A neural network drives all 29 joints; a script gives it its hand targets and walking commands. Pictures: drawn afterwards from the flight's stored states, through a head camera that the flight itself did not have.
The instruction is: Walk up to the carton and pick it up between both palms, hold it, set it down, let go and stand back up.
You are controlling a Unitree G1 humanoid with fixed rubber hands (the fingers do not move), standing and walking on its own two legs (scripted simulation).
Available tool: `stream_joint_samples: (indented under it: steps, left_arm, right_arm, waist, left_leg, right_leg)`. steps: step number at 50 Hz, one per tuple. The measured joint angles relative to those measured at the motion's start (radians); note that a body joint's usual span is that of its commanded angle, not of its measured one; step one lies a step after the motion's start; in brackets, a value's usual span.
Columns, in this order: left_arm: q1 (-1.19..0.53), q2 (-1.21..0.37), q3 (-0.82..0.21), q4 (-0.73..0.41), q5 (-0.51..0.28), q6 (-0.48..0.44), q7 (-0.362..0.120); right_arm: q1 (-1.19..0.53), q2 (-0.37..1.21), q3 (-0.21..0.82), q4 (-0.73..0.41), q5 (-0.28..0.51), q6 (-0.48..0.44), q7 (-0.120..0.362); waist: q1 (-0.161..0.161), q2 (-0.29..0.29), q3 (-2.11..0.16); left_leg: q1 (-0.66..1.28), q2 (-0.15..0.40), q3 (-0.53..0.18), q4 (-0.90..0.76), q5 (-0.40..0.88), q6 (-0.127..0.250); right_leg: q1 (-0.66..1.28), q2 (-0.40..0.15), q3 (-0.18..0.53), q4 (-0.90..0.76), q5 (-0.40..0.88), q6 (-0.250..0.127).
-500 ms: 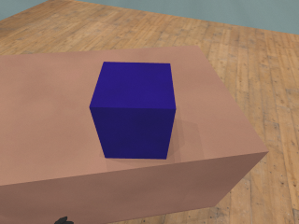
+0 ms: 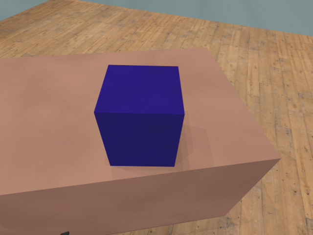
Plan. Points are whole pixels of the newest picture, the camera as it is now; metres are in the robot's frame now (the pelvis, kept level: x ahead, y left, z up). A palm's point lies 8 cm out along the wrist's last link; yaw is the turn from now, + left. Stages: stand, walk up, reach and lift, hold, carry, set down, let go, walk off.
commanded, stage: walk up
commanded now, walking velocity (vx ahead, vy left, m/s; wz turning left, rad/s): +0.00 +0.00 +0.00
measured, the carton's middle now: (142, 118) +0.46 +0.06 +0.03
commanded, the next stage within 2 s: none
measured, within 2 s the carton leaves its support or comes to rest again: neither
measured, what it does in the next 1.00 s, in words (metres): stands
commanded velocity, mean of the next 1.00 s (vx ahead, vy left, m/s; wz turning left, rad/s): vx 0.00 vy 0.00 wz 0.00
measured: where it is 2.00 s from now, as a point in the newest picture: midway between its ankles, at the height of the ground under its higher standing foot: outside the picture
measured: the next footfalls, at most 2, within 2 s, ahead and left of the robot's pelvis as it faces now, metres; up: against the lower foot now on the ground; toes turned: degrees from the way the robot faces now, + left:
none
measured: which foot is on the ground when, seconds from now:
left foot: down 0.00-1.00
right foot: down 0.00-1.00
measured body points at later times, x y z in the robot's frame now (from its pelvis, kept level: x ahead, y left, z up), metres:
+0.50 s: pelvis -0.02 -0.01 +0.00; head -0.01 -0.01 +0.44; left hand +0.09 +0.27 -0.11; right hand +0.10 -0.29 -0.10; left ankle +0.00 +0.11 -0.73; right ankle +0.02 -0.13 -0.73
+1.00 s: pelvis -0.03 -0.02 -0.01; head -0.01 -0.01 +0.44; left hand +0.04 +0.28 -0.11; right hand +0.12 -0.28 -0.10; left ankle +0.00 +0.11 -0.73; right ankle +0.02 -0.13 -0.73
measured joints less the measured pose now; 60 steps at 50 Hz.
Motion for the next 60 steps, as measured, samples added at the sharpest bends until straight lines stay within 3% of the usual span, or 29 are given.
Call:
stream_joint_samples:
  steps: [11,27,60]
  left_arm:
    - [-0.002,0.002,-0.001,0.006,0.0,0.002,0.002]
    - [-0.076,0.03,0.018,-0.011,-0.004,0.028,-0.005]
    - [-0.079,0.046,0.016,-0.017,0.003,0.025,-0.012]
  right_arm:
    - [0.003,0.0,-0.001,0.001,0.0,0.0,-0.002]
    - [-0.019,-0.036,-0.025,-0.07,-0.009,0.011,-0.003]
    - [-0.008,-0.022,-0.031,-0.127,-0.008,0.002,0.002]
  waist:
    - [-0.003,-0.001,0.003]
    - [-0.007,0.002,0.023]
    - [0.012,-0.001,0.019]
  left_leg:
    - [-0.001,-0.001,0.0,0.0,0.0,0.001]
    - [-0.077,-0.009,-0.072,0.054,0.026,-0.014]
    - [-0.134,-0.06,-0.198,0.085,0.04,-0.021]
  right_leg:
    - [-0.001,-0.001,0.0,0.001,0.0,0.0]
    - [-0.044,-0.011,-0.071,0.043,0.004,-0.02]
    - [-0.045,-0.058,-0.197,0.067,-0.029,-0.023]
